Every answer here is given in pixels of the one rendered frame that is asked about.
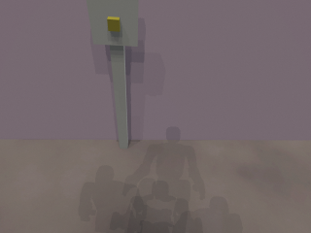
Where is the button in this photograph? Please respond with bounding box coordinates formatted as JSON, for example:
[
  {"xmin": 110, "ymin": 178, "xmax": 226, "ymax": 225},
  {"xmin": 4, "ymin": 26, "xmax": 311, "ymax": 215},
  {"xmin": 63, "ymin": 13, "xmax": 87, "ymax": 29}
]
[{"xmin": 107, "ymin": 17, "xmax": 121, "ymax": 32}]

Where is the panel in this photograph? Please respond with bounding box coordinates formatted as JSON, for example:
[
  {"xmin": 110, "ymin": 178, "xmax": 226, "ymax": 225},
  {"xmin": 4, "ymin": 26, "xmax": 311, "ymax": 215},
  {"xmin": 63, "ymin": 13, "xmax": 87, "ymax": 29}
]
[{"xmin": 86, "ymin": 0, "xmax": 139, "ymax": 149}]

